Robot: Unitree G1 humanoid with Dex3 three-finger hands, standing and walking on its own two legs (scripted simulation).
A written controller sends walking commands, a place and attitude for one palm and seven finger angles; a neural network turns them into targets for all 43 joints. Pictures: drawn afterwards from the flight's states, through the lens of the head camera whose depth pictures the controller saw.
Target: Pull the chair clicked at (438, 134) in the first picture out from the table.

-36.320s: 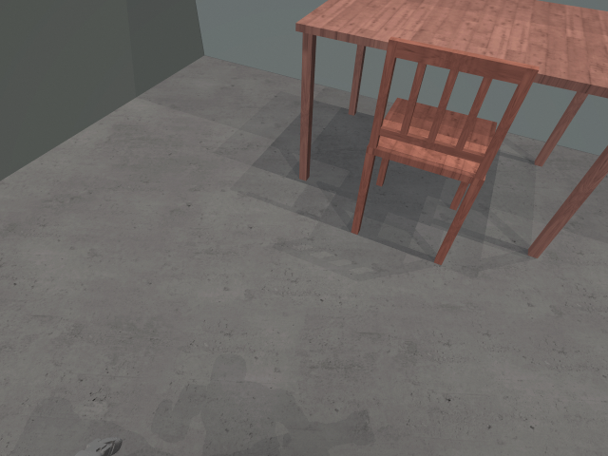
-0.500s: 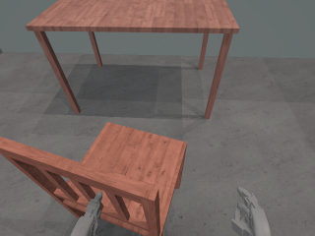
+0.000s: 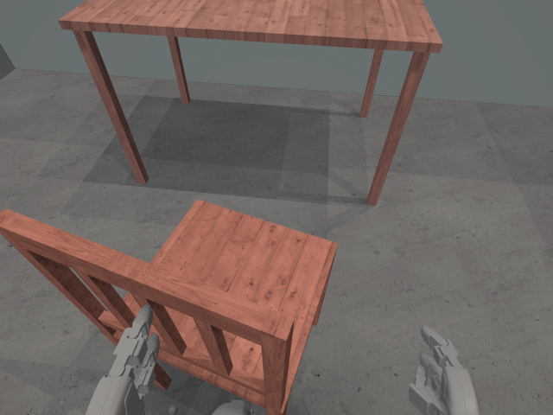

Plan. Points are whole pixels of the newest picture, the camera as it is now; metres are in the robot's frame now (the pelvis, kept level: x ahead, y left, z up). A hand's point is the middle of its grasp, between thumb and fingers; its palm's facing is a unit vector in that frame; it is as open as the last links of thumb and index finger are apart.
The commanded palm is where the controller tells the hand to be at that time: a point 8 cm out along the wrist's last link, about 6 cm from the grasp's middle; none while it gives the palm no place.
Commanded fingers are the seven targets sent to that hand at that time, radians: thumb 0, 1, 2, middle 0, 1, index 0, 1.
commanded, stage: draw the hand back to the body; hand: left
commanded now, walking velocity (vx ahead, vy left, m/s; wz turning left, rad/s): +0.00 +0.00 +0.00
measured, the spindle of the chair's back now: (162, 322) +0.26 +0.20 -0.02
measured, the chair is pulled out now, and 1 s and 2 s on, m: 0.69 0.69 0.69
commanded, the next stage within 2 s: step back with the hand held close in 1.38 s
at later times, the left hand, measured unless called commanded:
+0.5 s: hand (87, 355) +0.16 +0.20 +0.13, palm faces +0.24 -0.91 -0.34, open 16.1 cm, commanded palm +0.12 +0.25 +0.16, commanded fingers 0.00 0.03 0.48 -0.08 -0.12 -0.08 -0.12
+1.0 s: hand (9, 230) +0.23 +0.26 +0.23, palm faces +0.45 -0.79 -0.42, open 9.4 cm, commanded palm +0.19 +0.31 +0.25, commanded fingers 0.00 0.90 0.90 -0.20 -0.30 -0.20 -0.30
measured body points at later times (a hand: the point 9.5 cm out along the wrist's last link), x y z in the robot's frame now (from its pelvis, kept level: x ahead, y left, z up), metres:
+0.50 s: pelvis +0.00 +0.00 +0.03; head -0.02 -0.02 +0.48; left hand +0.14 +0.25 +0.16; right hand +0.17 -0.22 -0.04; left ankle +0.02 +0.12 -0.66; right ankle +0.01 -0.13 -0.66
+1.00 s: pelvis +0.04 +0.01 +0.07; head +0.02 -0.01 +0.52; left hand +0.20 +0.30 +0.26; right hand +0.22 -0.21 -0.01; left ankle +0.02 +0.12 -0.66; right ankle +0.01 -0.13 -0.66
